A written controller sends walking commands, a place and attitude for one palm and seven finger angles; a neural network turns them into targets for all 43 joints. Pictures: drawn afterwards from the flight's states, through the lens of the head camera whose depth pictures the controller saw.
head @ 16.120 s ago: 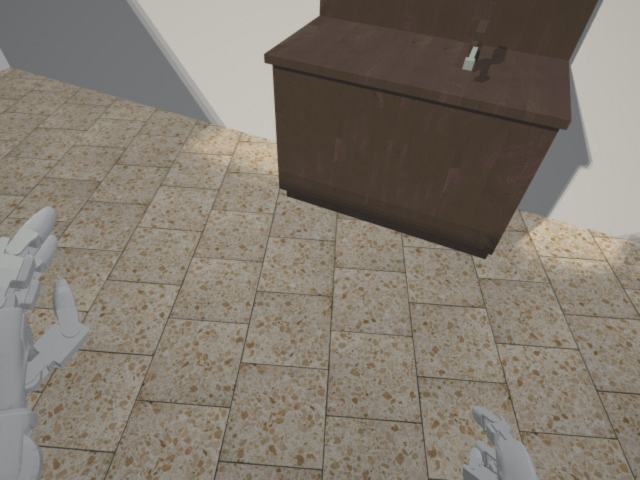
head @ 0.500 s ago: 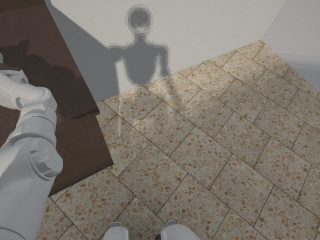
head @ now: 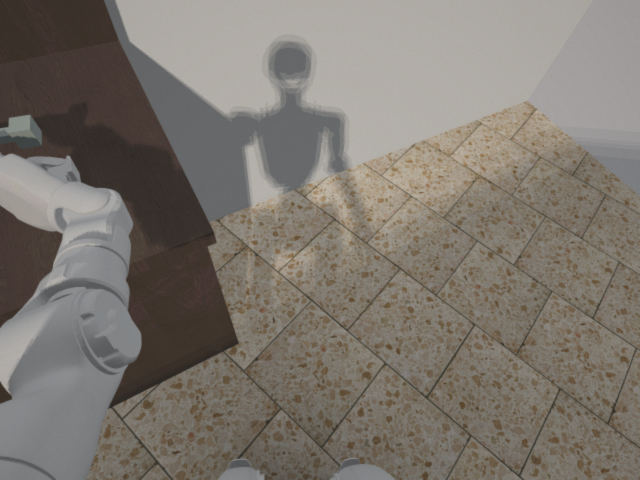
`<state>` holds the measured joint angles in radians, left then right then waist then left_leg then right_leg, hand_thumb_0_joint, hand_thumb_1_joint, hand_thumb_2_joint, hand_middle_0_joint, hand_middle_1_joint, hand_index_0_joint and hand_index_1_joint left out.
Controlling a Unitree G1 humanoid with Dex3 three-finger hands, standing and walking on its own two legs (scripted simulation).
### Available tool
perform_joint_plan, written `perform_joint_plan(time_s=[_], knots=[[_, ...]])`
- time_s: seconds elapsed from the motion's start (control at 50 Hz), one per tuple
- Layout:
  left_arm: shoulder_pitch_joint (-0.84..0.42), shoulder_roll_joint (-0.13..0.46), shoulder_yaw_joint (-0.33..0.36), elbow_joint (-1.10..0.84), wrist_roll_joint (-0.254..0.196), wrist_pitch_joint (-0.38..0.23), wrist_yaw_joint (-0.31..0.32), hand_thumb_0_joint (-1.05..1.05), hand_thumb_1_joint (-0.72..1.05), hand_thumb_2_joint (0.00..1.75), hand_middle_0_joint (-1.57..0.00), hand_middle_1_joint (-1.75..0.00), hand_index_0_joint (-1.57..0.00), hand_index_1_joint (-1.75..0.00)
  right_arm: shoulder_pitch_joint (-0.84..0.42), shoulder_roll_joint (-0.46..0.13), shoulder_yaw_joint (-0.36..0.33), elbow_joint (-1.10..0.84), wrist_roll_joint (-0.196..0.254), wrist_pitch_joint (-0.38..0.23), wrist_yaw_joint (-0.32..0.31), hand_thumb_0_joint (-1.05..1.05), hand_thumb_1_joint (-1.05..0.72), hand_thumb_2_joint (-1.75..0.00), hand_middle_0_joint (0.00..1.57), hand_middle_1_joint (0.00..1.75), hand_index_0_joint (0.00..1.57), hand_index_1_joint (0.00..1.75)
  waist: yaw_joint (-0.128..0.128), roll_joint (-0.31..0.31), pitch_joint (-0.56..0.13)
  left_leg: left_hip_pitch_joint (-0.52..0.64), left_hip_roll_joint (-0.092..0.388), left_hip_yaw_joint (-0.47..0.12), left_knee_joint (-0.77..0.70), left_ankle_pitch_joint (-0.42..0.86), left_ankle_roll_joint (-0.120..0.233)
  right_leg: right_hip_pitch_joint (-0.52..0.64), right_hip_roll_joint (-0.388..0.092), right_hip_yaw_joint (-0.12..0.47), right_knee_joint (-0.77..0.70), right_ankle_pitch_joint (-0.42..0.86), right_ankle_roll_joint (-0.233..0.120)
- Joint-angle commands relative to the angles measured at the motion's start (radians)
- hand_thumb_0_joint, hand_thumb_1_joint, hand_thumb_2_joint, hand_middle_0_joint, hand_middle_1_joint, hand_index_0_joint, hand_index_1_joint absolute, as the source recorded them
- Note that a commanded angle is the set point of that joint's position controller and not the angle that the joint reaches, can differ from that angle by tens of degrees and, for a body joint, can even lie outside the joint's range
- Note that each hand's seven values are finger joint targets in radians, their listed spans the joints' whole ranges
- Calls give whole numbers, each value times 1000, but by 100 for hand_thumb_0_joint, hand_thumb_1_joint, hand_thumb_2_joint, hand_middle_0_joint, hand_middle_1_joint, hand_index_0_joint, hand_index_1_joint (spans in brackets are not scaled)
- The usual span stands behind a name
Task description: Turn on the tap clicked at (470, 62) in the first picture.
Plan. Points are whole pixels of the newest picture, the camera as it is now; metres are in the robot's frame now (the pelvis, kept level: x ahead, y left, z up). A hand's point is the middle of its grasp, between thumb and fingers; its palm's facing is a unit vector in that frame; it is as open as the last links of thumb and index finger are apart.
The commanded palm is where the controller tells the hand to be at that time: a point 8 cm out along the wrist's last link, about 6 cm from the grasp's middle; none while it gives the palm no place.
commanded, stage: lift the hand up off the lever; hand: left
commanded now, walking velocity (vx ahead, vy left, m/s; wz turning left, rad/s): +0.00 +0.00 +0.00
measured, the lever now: (25, 132) +0.57 +0.33 +0.07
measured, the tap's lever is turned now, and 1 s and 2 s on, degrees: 81 81 81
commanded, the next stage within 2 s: draw the hand back beside the body in 1.88 s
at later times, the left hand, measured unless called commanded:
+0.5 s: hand (57, 150) +0.51 +0.27 +0.10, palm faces +0.85 -0.51 -0.13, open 7.8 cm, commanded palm +0.45 +0.27 +0.10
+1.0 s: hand (43, 153) +0.49 +0.28 +0.11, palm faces +0.85 -0.51 -0.13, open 7.8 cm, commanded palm +0.44 +0.28 +0.12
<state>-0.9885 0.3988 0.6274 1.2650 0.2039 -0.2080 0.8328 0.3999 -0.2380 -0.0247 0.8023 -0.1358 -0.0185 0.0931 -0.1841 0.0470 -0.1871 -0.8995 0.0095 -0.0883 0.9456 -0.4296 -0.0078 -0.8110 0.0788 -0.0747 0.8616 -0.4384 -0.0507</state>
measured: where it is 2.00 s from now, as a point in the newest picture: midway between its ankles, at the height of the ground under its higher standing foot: outside the picture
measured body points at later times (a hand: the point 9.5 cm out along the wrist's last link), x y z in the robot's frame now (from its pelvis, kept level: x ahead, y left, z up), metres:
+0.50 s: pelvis +0.00 +0.00 +0.01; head +0.09 +0.01 +0.45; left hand +0.46 +0.29 +0.11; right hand -0.04 -0.26 -0.11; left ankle +0.00 +0.12 -0.68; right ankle -0.03 -0.09 -0.68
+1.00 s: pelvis +0.01 +0.00 +0.02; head +0.08 +0.01 +0.46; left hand +0.44 +0.30 +0.12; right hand +0.00 -0.26 -0.11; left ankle +0.00 +0.12 -0.68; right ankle -0.03 -0.09 -0.68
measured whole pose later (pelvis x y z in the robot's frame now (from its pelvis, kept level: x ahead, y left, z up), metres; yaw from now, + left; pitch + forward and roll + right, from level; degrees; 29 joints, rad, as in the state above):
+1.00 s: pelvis +0.01 +0.00 +0.02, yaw +1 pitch +18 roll -2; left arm -0.93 0.37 0.60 1.17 0.16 -0.14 0.80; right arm 0.40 -0.24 -0.03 0.79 -0.11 -0.01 0.06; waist -0.16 0.04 -0.17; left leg -0.76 0.00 -0.09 0.84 -0.40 -0.01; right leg -0.67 0.07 -0.07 0.76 -0.41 -0.05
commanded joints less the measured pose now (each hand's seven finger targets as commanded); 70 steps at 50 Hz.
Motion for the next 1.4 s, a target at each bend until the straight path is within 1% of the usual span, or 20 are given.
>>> perform_joint_plan(time_s=[0.0, 0.06, 0.1, 0.16, 0.26, 0.36, 0.42, 0.48, 0.56, 0.66, 0.74, 0.76, 0.84, 0.88, 0.92, 0.98, 1.08, 1.14, 1.16, 1.38], knots=[[-507, 232, -59, -246, 51, -70, 17, 0, 90, 90, -15, -15, -15, -15, 169, -185, -57, -27, -5, -17, -9, 0, -90, -90, 20, 30, 20, 30, -13, 134, -395, 368, 16, -8, -69, 442, 29, 110, -32, 26, -93, 339, 34], [-486, 210, -67, -253, 47, -68, 16, 0, 90, 90, -15, -15, -15, -15, 171, -184, -59, -25, -7, -16, -6, 0, -90, -90, 20, 30, 20, 30, -8, 154, -415, 408, 19, -14, -64, 488, 20, 106, -30, 22, -92, 347, 30], [-459, 213, -59, -225, 36, -57, 12, 0, 90, 90, -15, -15, -15, -15, 174, -184, -59, -28, -4, -13, -8, 0, -90, -90, 20, 30, 20, 30, -5, 108, -421, 394, 18, -7, -67, 498, 23, 142, -31, 22, -96, 375, 34], [-468, 195, -70, -203, 22, -39, 2, 0, 90, 90, -15, -15, -15, -15, 167, -185, -56, -33, 0, -11, -12, 0, -90, -90, 20, 30, 20, 30, -11, 101, -394, 358, 12, 2, -79, 447, 30, 162, -35, 28, -110, 370, 37], [-489, 290, -10, -254, 36, -43, 14, 0, 90, 90, -15, -15, -15, -15, 168, -186, -53, -39, 2, -13, -18, 0, -90, -90, 20, 30, 20, 30, 4, 100, -402, 337, 8, 9, -87, 433, 38, 209, -38, 37, -118, 395, 41], [-485, 235, -70, -266, 58, -41, 11, 0, 90, 90, -15, -15, -15, -15, 165, -183, -55, -36, 2, -19, -16, 0, -90, -90, 20, 30, 20, 30, -11, 125, -380, 369, 12, 9, -91, 447, 36, 184, -35, 31, -123, 387, 37], [-435, 236, -55, -274, 31, -38, -3, 0, 90, 90, -15, -15, -15, -15, 175, -181, -60, -38, 7, -17, -18, 0, -90, -90, 20, 30, 20, 30, 6, 112, -426, 402, 11, 11, -99, 482, 32, 232, -34, 30, -129, 420, 38], [-389, 179, -84, -218, 0, -14, -24, 0, 90, 90, -15, -15, -15, -15, 173, -179, -56, -39, 14, -11, -20, 0, -90, -90, 20, 30, 20, 30, 2, 82, -359, 381, 6, 16, -118, 472, 35, 247, -35, 27, -146, 429, 41], [-436, 208, -64, -267, -5, -11, -18, 0, 90, 90, -15, -15, -15, -15, 160, -182, -55, -40, 16, -10, -24, 0, -90, -90, 20, 30, 20, 30, 3, 88, -339, 377, 2, 16, -135, 429, 40, 258, -36, 33, -164, 409, 41], [-459, 249, -41, -345, 32, -33, 10, 0, 90, 90, -15, -15, -15, -15, 150, -178, -58, -37, 9, -17, -25, 0, -90, -90, 20, 30, 20, 30, 9, 97, -360, 377, 0, 18, -122, 445, 42, 267, -39, 37, -149, 436, 41], [-409, 235, -55, -304, 34, -12, -5, 0, 90, 90, -15, -15, -15, -15, 144, -177, -61, -46, 14, -12, -31, 0, -90, -90, 20, 30, 20, 30, 6, 70, -347, 368, -1, 27, -128, 437, 43, 284, -43, 37, -152, 443, 45], [-416, 223, -65, -310, 27, -9, -13, 0, 90, 90, -15, -15, -15, -15, 147, -179, -60, -47, 14, -10, -33, 0, -90, -90, 20, 30, 20, 30, 8, 93, -355, 385, -2, 24, -132, 449, 40, 283, -43, 38, -152, 442, 42], [-388, 219, -60, -303, -9, 4, -32, 0, 90, 90, -15, -15, -15, -15, 143, -177, -58, -58, 22, -8, -39, 0, -90, -90, 20, 30, 20, 30, 17, 61, -361, 392, -6, 30, -146, 452, 42, 326, -43, 39, -170, 467, 48], [-398, 202, -71, -329, -15, 1, -37, 0, 90, 90, -15, -15, -15, -15, 140, -174, -57, -57, 25, -9, -40, 0, -90, -90, 20, 30, 20, 30, 21, 94, -365, 418, -5, 28, -149, 475, 39, 319, -43, 37, -169, 475, 45], [-387, 200, -75, -300, -9, 8, -35, 0, 90, 90, -15, -15, -15, -15, 136, -175, -56, -51, 25, -9, -40, 0, -90, -90, 20, 30, 20, 30, 13, 54, -328, 397, -4, 23, -153, 451, 41, 312, -41, 33, -174, 454, 46], [-447, 166, -113, -333, -1, 9, -27, 0, 90, 90, -15, -15, -15, -15, 126, -176, -57, -48, 23, -12, -38, 0, -90, -90, 20, 30, 20, 30, 0, 86, -310, 421, -3, 13, -162, 441, 37, 272, -39, 29, -178, 413, 42], [-456, 167, -103, -365, -2, 3, -15, 0, 90, 90, -15, -15, -15, -15, 126, -173, -60, -38, 18, -17, -39, 0, -90, -90, 20, 30, 20, 30, 10, 114, -350, 476, 0, 4, -161, 489, 27, 264, -35, 23, -172, 415, 37], [-408, 174, -88, -319, -6, 25, -17, 0, 90, 90, -15, -15, -15, -15, 122, -175, -59, -43, 19, -13, -40, 0, -90, -90, 20, 30, 20, 30, 17, 62, -334, 434, -5, 14, -165, 468, 33, 298, -37, 25, -178, 429, 40], [-403, 201, -66, -310, -5, 31, -18, 0, 90, 90, -15, -15, -15, -15, 127, -179, -60, -42, 19, -10, -42, 0, -90, -90, 20, 30, 20, 30, 22, 68, -328, 427, -4, 13, -171, 464, 31, 307, -40, 26, -178, 426, 38], [-372, 196, -61, -390, -2, 43, -12, 0, 90, 90, -15, -15, -15, -15, 115, -168, -64, -57, 26, -12, -43, 0, -90, -90, 20, 30, 20, 30, 42, 53, -351, 453, -2, 26, -185, 507, 35, 373, -39, 29, -189, 483, 42]])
